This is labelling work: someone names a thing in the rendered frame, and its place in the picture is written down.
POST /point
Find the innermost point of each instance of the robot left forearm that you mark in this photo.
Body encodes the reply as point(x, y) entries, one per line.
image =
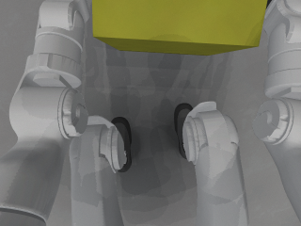
point(58, 46)

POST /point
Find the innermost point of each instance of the robot left shin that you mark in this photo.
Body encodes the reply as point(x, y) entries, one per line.
point(94, 120)

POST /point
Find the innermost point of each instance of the robot right upper arm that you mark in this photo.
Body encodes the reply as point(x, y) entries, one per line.
point(278, 125)

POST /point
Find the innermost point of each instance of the robot shin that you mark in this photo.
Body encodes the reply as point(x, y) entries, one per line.
point(211, 106)
point(94, 120)

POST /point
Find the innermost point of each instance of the robot right forearm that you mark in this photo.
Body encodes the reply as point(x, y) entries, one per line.
point(282, 24)

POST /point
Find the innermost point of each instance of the robot right shin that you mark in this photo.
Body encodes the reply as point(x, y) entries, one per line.
point(211, 106)

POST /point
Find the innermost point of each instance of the carton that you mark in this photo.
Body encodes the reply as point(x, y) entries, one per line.
point(182, 27)

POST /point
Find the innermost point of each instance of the robot left upper arm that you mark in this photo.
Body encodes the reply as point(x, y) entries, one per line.
point(45, 120)

